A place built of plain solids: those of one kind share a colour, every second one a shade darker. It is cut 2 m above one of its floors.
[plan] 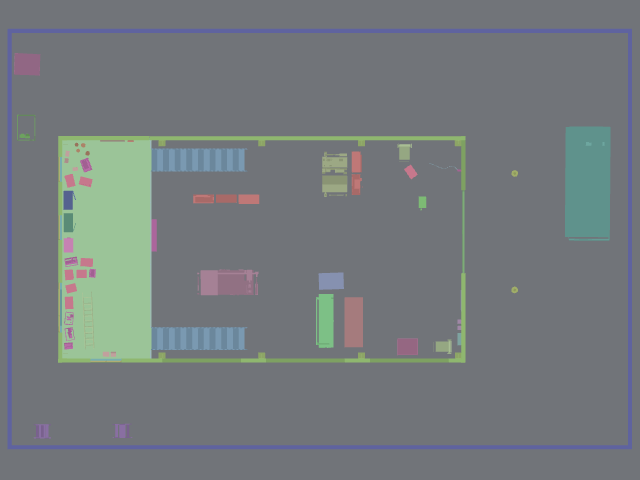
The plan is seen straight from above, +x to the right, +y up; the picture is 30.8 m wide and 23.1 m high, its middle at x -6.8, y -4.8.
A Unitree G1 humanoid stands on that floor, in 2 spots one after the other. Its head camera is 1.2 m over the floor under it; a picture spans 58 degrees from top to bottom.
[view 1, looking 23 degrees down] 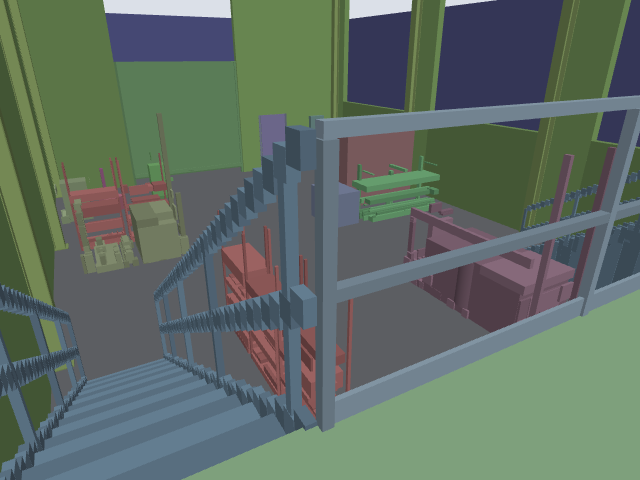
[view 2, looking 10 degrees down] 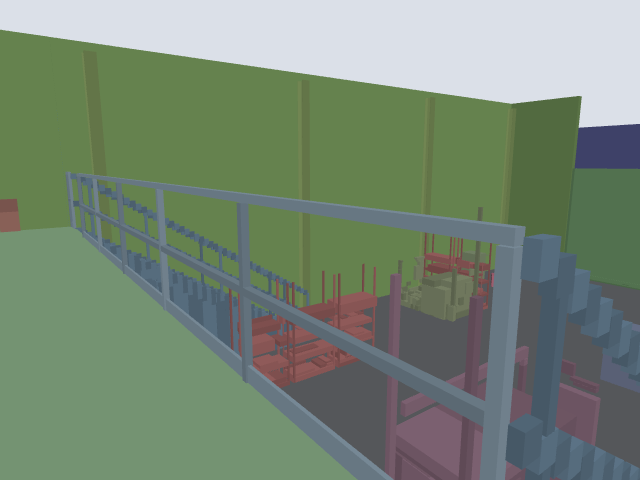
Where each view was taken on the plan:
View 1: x -15.94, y -0.95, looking -29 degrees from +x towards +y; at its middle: deck_rail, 1.23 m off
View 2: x -15.94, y -9.55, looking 54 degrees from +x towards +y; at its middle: wall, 11.99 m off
